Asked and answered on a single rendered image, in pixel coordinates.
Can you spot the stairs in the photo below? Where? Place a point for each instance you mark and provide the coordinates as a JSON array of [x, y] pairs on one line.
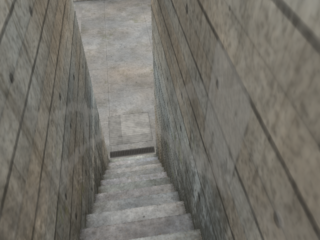
[[137, 201]]

